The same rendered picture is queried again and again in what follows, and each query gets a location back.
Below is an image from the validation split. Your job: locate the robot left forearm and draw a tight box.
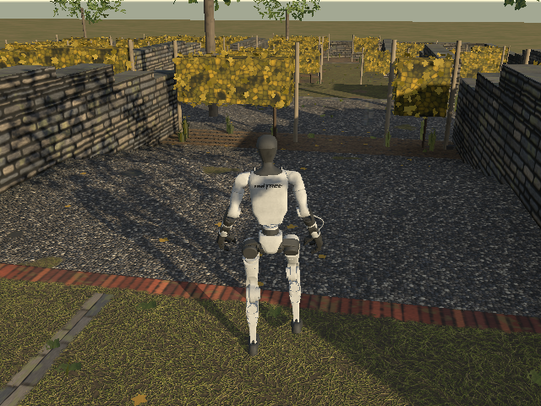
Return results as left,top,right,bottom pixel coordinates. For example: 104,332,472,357
219,205,236,237

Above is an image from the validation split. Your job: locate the robot right forearm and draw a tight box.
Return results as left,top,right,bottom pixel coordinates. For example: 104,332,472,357
302,204,320,238

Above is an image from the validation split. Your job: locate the right robot hand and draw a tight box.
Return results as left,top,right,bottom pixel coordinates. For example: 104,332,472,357
303,234,323,254

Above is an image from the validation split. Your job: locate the robot right upper arm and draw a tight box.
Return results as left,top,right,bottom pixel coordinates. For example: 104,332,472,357
286,170,310,217

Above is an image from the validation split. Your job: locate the robot left upper arm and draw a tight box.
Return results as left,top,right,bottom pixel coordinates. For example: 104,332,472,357
227,172,251,218

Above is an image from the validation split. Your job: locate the robot right thigh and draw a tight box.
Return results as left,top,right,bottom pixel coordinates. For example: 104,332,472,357
282,234,300,282

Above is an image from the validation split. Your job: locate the robot right foot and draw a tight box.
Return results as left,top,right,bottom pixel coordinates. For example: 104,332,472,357
291,318,303,334

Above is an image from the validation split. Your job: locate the left robot hand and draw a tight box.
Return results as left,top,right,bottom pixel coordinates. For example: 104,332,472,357
216,232,236,251

